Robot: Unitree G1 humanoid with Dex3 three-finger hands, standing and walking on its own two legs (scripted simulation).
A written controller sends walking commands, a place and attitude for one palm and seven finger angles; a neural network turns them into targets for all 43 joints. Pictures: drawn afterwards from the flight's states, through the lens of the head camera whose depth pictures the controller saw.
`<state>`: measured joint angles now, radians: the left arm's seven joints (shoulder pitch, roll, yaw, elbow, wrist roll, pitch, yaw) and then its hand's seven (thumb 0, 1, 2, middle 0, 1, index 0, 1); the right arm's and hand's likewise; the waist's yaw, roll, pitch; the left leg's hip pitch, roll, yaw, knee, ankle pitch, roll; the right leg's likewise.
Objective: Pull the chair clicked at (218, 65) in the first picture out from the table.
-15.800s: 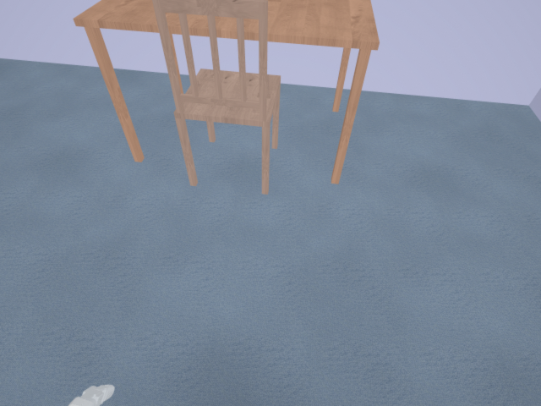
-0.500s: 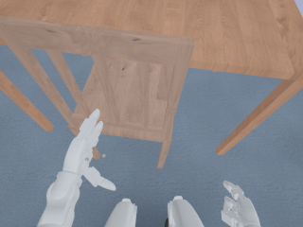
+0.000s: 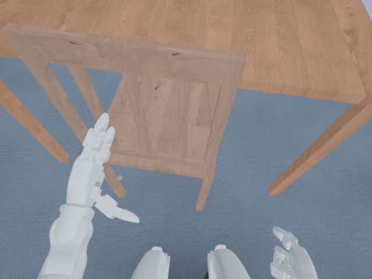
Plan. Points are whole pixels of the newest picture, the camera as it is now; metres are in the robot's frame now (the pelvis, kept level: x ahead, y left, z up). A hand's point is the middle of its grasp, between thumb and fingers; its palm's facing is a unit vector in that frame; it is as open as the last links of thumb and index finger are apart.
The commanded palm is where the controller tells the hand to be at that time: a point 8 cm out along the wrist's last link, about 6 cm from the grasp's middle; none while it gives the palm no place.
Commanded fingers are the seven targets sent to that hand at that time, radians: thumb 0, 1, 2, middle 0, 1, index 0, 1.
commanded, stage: aim the fingers beside a spindle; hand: left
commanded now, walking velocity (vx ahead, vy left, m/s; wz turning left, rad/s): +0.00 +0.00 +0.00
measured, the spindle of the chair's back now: (140, 120) +0.46 +0.12 +0.02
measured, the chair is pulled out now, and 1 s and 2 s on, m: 0.00 0.00 0.00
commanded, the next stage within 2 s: none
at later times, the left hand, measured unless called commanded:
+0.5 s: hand (139, 196) +0.29 +0.11 -0.02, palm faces -0.24 -0.97 +0.05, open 17.0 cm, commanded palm +0.30 +0.18 +0.02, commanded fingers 0.00 -0.50 0.30 -0.06 -0.08 -0.06 -0.08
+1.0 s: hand (119, 171) +0.31 +0.14 +0.06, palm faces -0.07 -0.99 -0.08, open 16.9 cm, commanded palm +0.30 +0.19 +0.02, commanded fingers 0.00 -0.50 0.30 -0.06 -0.08 -0.06 -0.08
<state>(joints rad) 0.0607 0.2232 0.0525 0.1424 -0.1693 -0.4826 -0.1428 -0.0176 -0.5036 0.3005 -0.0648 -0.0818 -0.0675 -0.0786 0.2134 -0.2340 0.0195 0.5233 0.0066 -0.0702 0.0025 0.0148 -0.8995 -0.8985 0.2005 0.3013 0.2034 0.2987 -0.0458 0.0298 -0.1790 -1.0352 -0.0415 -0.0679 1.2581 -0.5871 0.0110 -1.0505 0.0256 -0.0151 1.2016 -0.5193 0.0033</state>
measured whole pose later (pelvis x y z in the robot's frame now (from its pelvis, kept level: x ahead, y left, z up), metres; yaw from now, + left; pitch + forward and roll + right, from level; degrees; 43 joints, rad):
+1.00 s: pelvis +0.01 +0.00 +0.00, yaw +0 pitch +21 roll -2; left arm 0.06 0.23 0.07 0.12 -0.17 -0.50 -0.11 -0.02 -0.50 0.30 -0.07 -0.08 -0.07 -0.08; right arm 0.22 -0.23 0.01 0.53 0.01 -0.08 -0.01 0.01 -0.90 -0.90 0.20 0.30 0.20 0.30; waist -0.05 0.02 -0.17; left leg -1.02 -0.04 -0.06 1.24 -0.59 0.00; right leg -1.04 0.03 -0.01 1.19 -0.52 0.00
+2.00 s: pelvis +0.00 +0.00 +0.00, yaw +0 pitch +21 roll -1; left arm 0.14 0.22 0.01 0.08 -0.17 -0.44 -0.15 -0.02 -0.50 0.30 -0.07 -0.08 -0.07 -0.08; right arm 0.21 -0.22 0.01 0.51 0.02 -0.09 -0.03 0.01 -0.90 -0.90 0.20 0.30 0.20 0.30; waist -0.06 0.00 -0.14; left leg -1.01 -0.03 -0.06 1.24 -0.58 0.00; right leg -1.04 0.03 -0.01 1.19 -0.52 0.00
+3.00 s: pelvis -0.01 +0.00 +0.00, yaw -1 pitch +23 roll -2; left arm -0.27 0.21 0.11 0.47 -0.16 -0.42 -0.14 -0.02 -0.50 0.30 -0.05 -0.07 -0.06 -0.07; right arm 0.23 -0.24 0.01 0.55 0.00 -0.03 0.00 0.01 -0.90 -0.90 0.20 0.30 0.20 0.30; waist -0.09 0.03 -0.16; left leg -1.09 -0.03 -0.05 1.26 -0.58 0.01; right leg -1.11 0.03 0.00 1.21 -0.50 0.00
